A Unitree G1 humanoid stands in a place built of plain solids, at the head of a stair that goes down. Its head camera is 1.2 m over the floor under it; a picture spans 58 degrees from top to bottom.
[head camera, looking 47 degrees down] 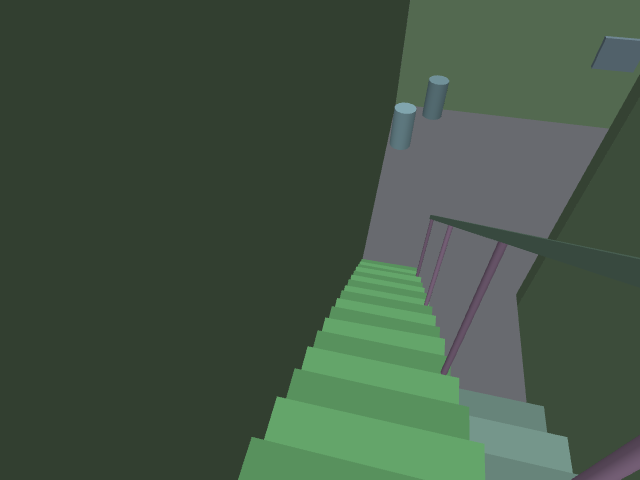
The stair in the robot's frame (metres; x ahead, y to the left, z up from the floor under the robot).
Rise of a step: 0.20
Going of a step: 0.22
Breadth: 0.76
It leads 13 degrees to the right of straight ahead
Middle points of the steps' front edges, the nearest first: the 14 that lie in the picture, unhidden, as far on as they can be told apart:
0.38 -0.16 -0.19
0.60 -0.21 -0.39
0.81 -0.26 -0.60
1.03 -0.31 -0.79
1.24 -0.36 -0.99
1.46 -0.40 -1.18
1.67 -0.45 -1.37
1.88 -0.50 -1.57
2.10 -0.55 -1.76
2.30 -0.60 -1.96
2.53 -0.65 -2.17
2.74 -0.70 -2.36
2.95 -0.75 -2.55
3.17 -0.80 -2.74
